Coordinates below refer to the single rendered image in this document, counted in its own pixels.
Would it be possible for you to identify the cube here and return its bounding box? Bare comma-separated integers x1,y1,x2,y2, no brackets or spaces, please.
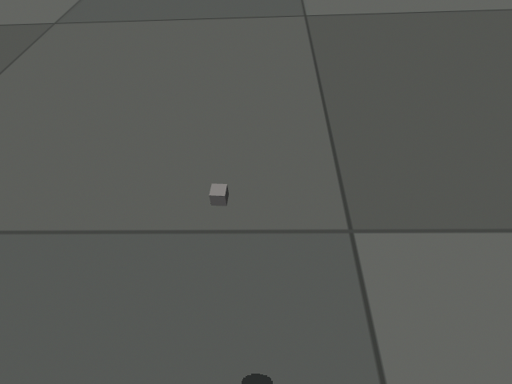
209,183,229,206

